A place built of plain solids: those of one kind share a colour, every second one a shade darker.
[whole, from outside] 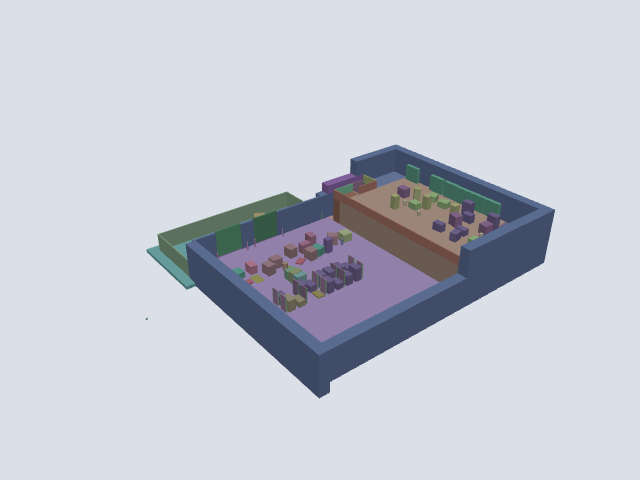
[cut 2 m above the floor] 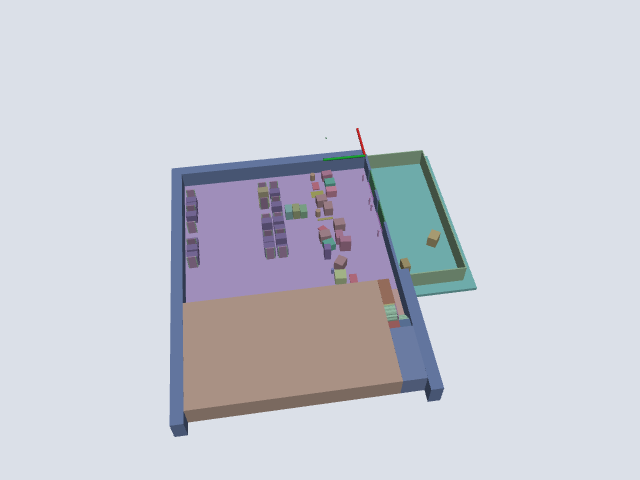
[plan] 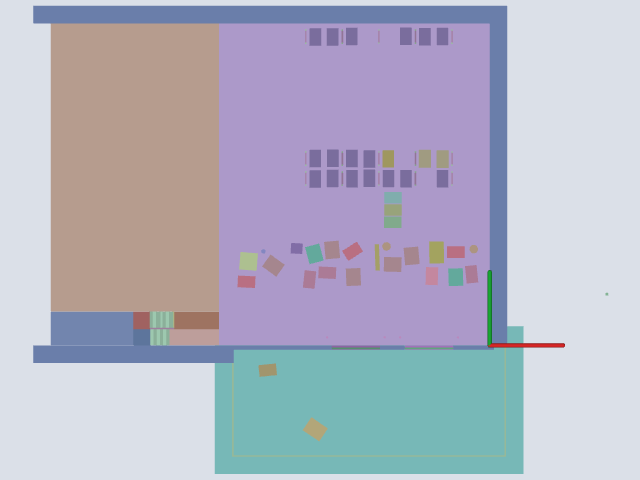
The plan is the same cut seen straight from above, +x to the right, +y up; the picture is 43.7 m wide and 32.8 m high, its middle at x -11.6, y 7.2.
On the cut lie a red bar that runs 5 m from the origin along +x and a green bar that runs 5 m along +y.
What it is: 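Into the block by a corridor 1.10 m broad, 7 risers of 0.210 m, a half turn on a landing, 8 more; up to a loft floor 3.15 m over the hall's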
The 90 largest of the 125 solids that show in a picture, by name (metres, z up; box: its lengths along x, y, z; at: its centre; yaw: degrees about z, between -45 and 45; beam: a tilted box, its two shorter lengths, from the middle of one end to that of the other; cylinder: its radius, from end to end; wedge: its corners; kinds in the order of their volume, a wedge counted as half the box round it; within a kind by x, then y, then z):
{
 "floor_loft_floorboards_1": {"box": [11.5, 19.69, 3.55], "at": [-24.25, 12.15, 1.38]},
 "floor_hall_floorboards_1": {"box": [18.5, 22.0, 1.6], "at": [-9.25, 11.0, -0.8]},
 "wall_brick_1": {"box": [1.2, 24.4, 3.6], "at": [-30.6, 11.0, 4.55]},
 "wall_brick_2": {"box": [8.04, 1.2, 6.75], "at": [-27.18, -0.6, 2.98]},
 "wall_brick_3": {"box": [13.9, 1.2, 6.75], "at": [-24.25, 22.6, 2.98]},
 "wall_brick_4": {"box": [8.06, 1.2, 4.8], "at": [-21.53, -0.6, 0.8]},
 "wall_brick_5": {"box": [7.0, 0.3, 4.8], "at": [-14.3, -0.15, 0.8]},
 "wall_brick_6": {"box": [20.9, 1.2, 3.6], "at": [-9.25, 22.6, 1.4]},
 "wall_brick_7": {"box": [1.7, 0.3, 4.8], "at": [-6.65, -0.15, 0.8]},
 "wall_brick_8": {"box": [2.8, 0.3, 4.8], "at": [-1.1, -0.15, 0.8]},
 "wall_brick_9": {"box": [1.2, 23.2, 4.8], "at": [0.6, 11.6, 0.8]},
 "yard_yard_stone_1": {"box": [21.1, 10.1, 0.4], "at": [-8.25, -3.75, -1.4]},
 "floor_lofte_floorboards_1": {"box": [5.64, 2.31, 3.55], "at": [-27.18, 1.15, 1.38]},
 "load_cartons_1": {"box": [0.8, 1.2, 1.7], "at": [-27.93, 14.29, 4.0], "yaw": 6.4},
 "load_cartons_2": {"box": [0.8, 1.2, 1.66], "at": [-27.6, 18.17, 3.98], "yaw": -1.8},
 "load_cartons_3": {"box": [0.8, 1.2, 1.0], "at": [-26.7, 15.41, 3.65], "yaw": 1.1},
 "load_cartons_4": {"box": [0.8, 1.2, 0.77], "at": [-23.86, 16.92, 3.53], "yaw": 1.6},
 "load_cartons_5": {"box": [0.8, 1.2, 0.94], "at": [-22.57, 14.7, 3.62], "yaw": 2.9},
 "load_cartons_6": {"box": [1.2, 0.8, 0.99], "at": [-22.35, 17.27, 3.64], "yaw": 12.8},
 "load_cartons_7": {"box": [0.8, 1.2, 0.98], "at": [-11.92, 11.37, 0.49]},
 "load_cartons_8": {"box": [0.8, 1.2, 1.58], "at": [-11.92, 12.78, 0.79]},
 "load_cartons_9": {"box": [0.8, 1.2, 1.45], "at": [-11.92, 21.07, 0.72]},
 "load_cartons_10": {"box": [0.8, 1.2, 1.27], "at": [-10.74, 21.08, 0.64]},
 "load_cartons_11": {"box": [0.8, 1.2, 1.47], "at": [-10.73, 11.4, 0.73]},
 "load_cartons_12": {"box": [0.8, 1.2, 1.19], "at": [-10.72, 12.78, 0.6]},
 "load_cartons_13": {"box": [0.8, 1.2, 0.8], "at": [-9.43, 21.11, 0.4]},
 "load_cartons_14": {"box": [0.8, 1.2, 1.45], "at": [-9.41, 11.39, 0.73]},
 "load_cartons_15": {"box": [0.8, 1.2, 1.51], "at": [-8.23, 11.43, 0.75]},
 "load_cartons_16": {"box": [0.8, 1.2, 1.45], "at": [-8.22, 12.74, 0.73]},
 "load_cartons_17": {"box": [0.8, 1.2, 0.76], "at": [-6.92, 11.39, 0.38]},
 "load_cartons_18": {"box": [0.8, 1.2, 1.21], "at": [-5.73, 21.12, 0.6]},
 "load_cartons_19": {"box": [0.8, 1.2, 1.31], "at": [-5.72, 11.39, 0.66]},
 "load_cartons_20": {"box": [0.8, 1.2, 1.3], "at": [-4.44, 21.08, 0.65]},
 "load_cartons_21": {"box": [0.8, 1.2, 0.95], "at": [-3.23, 11.38, 0.47]},
 "load_cartons_22": {"box": [0.8, 1.2, 0.96], "at": [-3.23, 21.1, 0.48]},
 "floor_lfland_floorboards_1": {"box": [3.06, 1.21, 4.75], "at": [-20.03, 1.7, 0.78]},
 "shelf_1": {"box": [0.5, 2.0, 1.97], "at": [-29.71, 3.61, 4.14]},
 "shelf_2": {"box": [0.5, 2.0, 1.99], "at": [-29.71, 7.82, 4.15]},
 "shelf_3": {"box": [0.5, 2.0, 1.97], "at": [-29.71, 10.13, 4.14]},
 "shelf_4": {"box": [0.5, 2.0, 1.95], "at": [-29.71, 12.19, 4.13]},
 "shelf_5": {"box": [0.5, 2.0, 1.98], "at": [-29.71, 14.25, 4.14]},
 "shelf_6": {"box": [0.5, 2.0, 1.98], "at": [-29.71, 16.31, 4.14]},
 "fence_metal_1": {"box": [0.12, 7.62, 2.6], "at": [-17.56, -3.81, -0.3]},
 "fence_metal_2": {"box": [18.74, 0.12, 2.6], "at": [-8.25, -7.56, -0.3]},
 "fence_metal_3": {"box": [0.12, 7.74, 2.6], "at": [1.06, -3.75, -0.3]},
 "floor_lfin_floorboards_1": {"box": [5.86, 1.1, 1.6], "at": [-21.43, 0.55, -0.8]},
 "wall_lfhigh_brick_1": {"box": [5.86, 1.2, 1.15], "at": [-21.43, -0.6, 3.77]},
 "ibc_hall_1": {"box": [1.2, 1.0, 1.16], "at": [-14.78, 5.45, 0.58], "yaw": -35.9},
 "ibc_hall_2": {"box": [1.0, 1.2, 1.16], "at": [-10.77, 6.52, 0.58], "yaw": 5.2},
 "ibc_hall_3": {"box": [1.0, 1.2, 1.16], "at": [-9.32, 4.67, 0.58], "yaw": 2.1},
 "ibc_hall_4": {"box": [1.2, 1.0, 1.16], "at": [-6.63, 5.53, 0.58], "yaw": -1.4},
 "ibc_hall_5": {"box": [1.0, 1.2, 1.16], "at": [-5.34, 6.11, 0.58], "yaw": 5.0},
 "load_crate_1": {"box": [1.2, 1.0, 1.18], "at": [-26.06, 18.41, 3.74], "yaw": -5.4},
 "load_crate_2": {"box": [1.0, 1.2, 1.17], "at": [-25.62, 6.09, 3.74], "yaw": -0.9},
 "load_crate_3": {"box": [1.0, 1.2, 1.28], "at": [-24.94, 15.03, 3.79], "yaw": -12.5},
 "step_1": {"box": [0.3, 1.1, 2.15], "at": [-22.65, 1.76, 1.02]},
 "step_2": {"box": [0.3, 1.1, 2.36], "at": [-22.43, 1.76, 1.13]},
 "step_3": {"box": [0.3, 1.1, 2.57], "at": [-22.21, 1.76, 1.24]},
 "step_4": {"box": [0.3, 1.1, 2.78], "at": [-21.99, 1.76, 1.34]},
 "step_5": {"box": [0.3, 1.1, 2.99], "at": [-21.77, 1.76, 1.45]},
 "cage_1": {"box": [0.8, 0.72, 1.69], "at": [-26.1, 13.82, 3.99], "yaw": 1.9},
 "cage_2": {"box": [0.8, 0.72, 1.72], "at": [-25.94, 8.04, 4.01], "yaw": -42.3},
 "cage_3": {"box": [0.72, 0.8, 1.69], "at": [-25.36, 10.19, 4.0], "yaw": -0.1},
 "cage_4": {"box": [0.8, 0.72, 1.67], "at": [-22.46, 7.78, 3.99], "yaw": -1.1},
 "stillage_1": {"box": [1.2, 1.0, 0.77], "at": [-27.56, 9.21, 3.54], "yaw": 27.3},
 "stillage_2": {"box": [1.0, 1.2, 0.76], "at": [-27.29, 11.21, 3.53], "yaw": 6.7},
 "stillage_3": {"box": [1.0, 1.2, 0.8], "at": [-24.35, 9.23, 3.55], "yaw": -1.1},
 "stillage_4": {"box": [1.0, 1.2, 0.88], "at": [-22.91, 19.51, 3.59], "yaw": 1.8},
 "pallets_hall_1": {"box": [0.8, 1.2, 1.65], "at": [-12.31, 4.5, 0.82], "yaw": -6.0},
 "pallets_hall_2": {"box": [1.2, 0.8, 1.15], "at": [-11.1, 4.96, 0.58], "yaw": -2.6},
 "pallets_hall_3": {"box": [0.8, 1.2, 1.06], "at": [-1.24, 4.86, 0.53], "yaw": 5.4},
 "floor_sill_concrete_1": {"box": [3.3, 0.3, 1.6], "at": [-9.15, -0.15, -0.8]},
 "floor_sill_concrete_2": {"box": [3.3, 0.3, 1.6], "at": [-4.15, -0.15, -0.8]},
 "rail_loft_1": {"box": [0.12, 20.9, 1.1], "at": [-18.56, 11.55, 3.7]},
 "shutter_metal_1": {"box": [3.3, 0.12, 3.3], "at": [-9.15, -0.2, 1.65]},
 "shutter_metal_2": {"box": [3.3, 0.12, 3.3], "at": [-4.15, -0.2, 1.65]},
 "floor_1": {"box": [1.14, 1.21, 1.52], "at": [-23.79, 1.7, 0.71]},
 "load_crate_hall_1": {"box": [1.0, 1.2, 0.96], "at": [-11.99, 6.25, 0.48], "yaw": 14.8},
 "load_crate_hall_2": {"box": [1.0, 1.2, 0.71], "at": [-2.32, 4.66, 0.35], "yaw": 1.6},
 "floor_l1a_1": {"box": [1.16, 1.1, 1.52], "at": [-23.78, 0.55, 0.71]},
 "bigbin_yard_1": {"box": [1.37, 1.07, 1.32], "at": [-11.92, -5.74, -0.54], "yaw": -34.3},
 "load_drums_hall_1": {"box": [1.2, 1.2, 1.03], "at": [-16.48, 5.74, 0.52], "yaw": -4.6},
 "load_sacks_1": {"box": [0.84, 1.22, 1.32], "at": [-3.22, 12.73, 0.66]},
 "load_bales_barred_1": {"box": [1.2, 0.8, 1.32], "at": [-6.61, 9.25, 0.66]},
 "load_cartons_barred_1": {"box": [1.2, 0.8, 1.3], "at": [-6.61, 10.09, 0.65]},
 "pallets_yard_1": {"box": [1.2, 0.8, 1.12], "at": [-15.17, -1.69, -0.64], "yaw": 5.6},
 "load_sacks_hall_1": {"box": [0.84, 1.22, 1.03], "at": [-3.96, 4.73, 0.51], "yaw": -1.4},
 "load_sacks_barred_1": {"box": [1.2, 0.8, 1.08], "at": [-6.62, 8.41, 0.54]},
 "cage_hall_1": {"box": [0.8, 0.72, 1.72], "at": [-13.19, 6.62, 0.86], "yaw": -3.1},
 "wall_1": {"box": [1.66, 0.11, 4.3], "at": [-22.39, 1.15, 2.1]}
}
